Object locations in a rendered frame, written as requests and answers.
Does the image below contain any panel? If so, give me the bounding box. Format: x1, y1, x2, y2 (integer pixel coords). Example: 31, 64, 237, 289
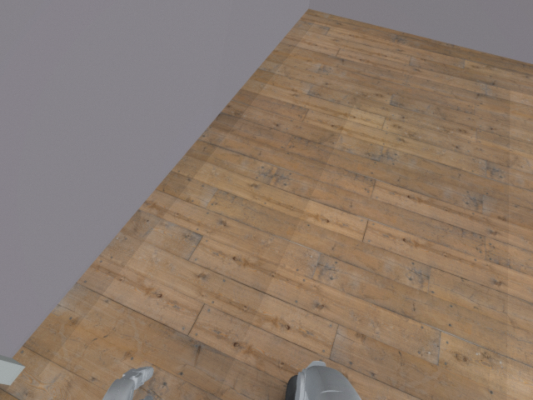
0, 355, 25, 385

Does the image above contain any left robot hand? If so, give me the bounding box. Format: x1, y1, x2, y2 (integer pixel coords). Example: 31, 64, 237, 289
102, 367, 154, 400

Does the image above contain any robot right thigh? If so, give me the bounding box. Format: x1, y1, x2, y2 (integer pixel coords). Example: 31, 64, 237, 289
296, 366, 361, 400

